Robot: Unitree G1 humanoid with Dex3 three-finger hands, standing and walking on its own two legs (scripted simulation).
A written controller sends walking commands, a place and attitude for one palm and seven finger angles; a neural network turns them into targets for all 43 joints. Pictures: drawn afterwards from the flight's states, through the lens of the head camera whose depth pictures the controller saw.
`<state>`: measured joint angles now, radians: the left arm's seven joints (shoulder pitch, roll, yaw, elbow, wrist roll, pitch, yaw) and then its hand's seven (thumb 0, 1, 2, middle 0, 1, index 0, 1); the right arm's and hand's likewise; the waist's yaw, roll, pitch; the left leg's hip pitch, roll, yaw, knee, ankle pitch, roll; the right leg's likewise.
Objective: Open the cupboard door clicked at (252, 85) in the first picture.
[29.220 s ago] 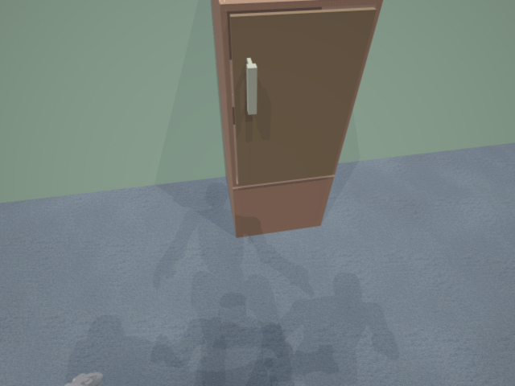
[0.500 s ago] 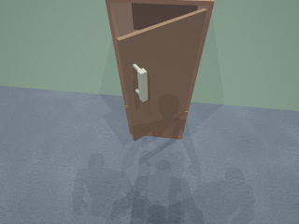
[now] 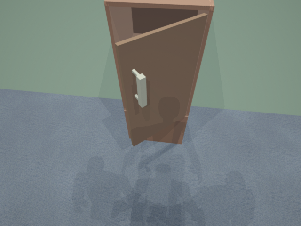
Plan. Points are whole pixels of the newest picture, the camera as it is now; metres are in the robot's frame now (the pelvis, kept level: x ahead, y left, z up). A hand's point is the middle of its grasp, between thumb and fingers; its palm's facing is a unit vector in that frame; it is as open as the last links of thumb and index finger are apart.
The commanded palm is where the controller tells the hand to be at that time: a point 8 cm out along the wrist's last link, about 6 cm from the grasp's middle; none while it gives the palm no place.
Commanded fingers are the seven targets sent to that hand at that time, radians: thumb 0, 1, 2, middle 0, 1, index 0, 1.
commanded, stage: walk to a spot facing it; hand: left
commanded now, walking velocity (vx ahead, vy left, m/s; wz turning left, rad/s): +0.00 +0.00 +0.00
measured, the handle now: (138, 88) +0.56 +0.08 +0.02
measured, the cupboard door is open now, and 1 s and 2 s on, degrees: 42 42 42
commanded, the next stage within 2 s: none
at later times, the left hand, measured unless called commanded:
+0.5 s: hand out of the picture +0.09 +0.18 -0.18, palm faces -0.13 -0.95 -0.27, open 7.4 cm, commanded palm none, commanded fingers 0.00 0.90 0.90 -0.20 -0.30 -0.20 -0.30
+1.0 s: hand (104, 222) +0.16 +0.16 -0.18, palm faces -0.39 -0.89 -0.25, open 7.4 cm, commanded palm none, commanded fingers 0.00 0.90 0.90 -0.20 -0.30 -0.20 -0.30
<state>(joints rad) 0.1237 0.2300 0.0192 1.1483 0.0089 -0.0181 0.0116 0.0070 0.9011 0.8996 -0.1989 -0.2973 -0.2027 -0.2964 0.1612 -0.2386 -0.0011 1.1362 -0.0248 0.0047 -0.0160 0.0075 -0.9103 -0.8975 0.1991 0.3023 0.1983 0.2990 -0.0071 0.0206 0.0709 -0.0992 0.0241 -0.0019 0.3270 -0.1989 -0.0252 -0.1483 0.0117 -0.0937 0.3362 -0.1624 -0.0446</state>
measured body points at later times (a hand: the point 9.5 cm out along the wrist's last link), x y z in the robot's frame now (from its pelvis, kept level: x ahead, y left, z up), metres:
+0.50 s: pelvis -0.01 -0.02 -0.03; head +0.03 -0.05 +0.42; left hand +0.10 +0.23 -0.16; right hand -0.04 -0.26 -0.19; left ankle -0.01 +0.13 -0.74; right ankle -0.02 -0.10 -0.75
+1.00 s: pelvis -0.01 -0.01 -0.01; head +0.05 -0.02 +0.43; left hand +0.18 +0.21 -0.16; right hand -0.01 -0.28 -0.15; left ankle +0.06 +0.14 -0.75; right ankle -0.05 -0.10 -0.70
